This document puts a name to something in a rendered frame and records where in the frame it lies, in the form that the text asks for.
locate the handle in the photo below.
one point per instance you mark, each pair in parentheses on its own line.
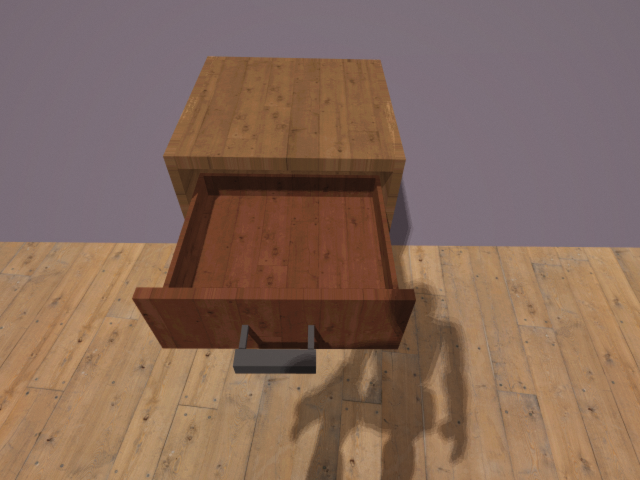
(274,361)

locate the drawer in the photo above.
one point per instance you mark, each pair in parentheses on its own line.
(279,252)

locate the cabinet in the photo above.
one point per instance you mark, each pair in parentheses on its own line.
(261,115)

